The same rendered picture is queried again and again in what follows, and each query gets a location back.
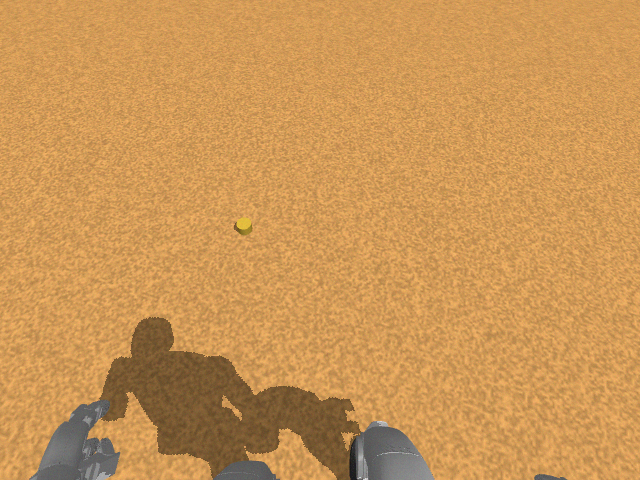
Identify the tin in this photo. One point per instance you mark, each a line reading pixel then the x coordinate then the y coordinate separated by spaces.
pixel 244 226

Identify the left robot arm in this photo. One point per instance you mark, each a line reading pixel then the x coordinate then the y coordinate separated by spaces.
pixel 57 472

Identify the left robot hand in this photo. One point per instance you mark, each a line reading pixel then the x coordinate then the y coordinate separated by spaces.
pixel 69 445

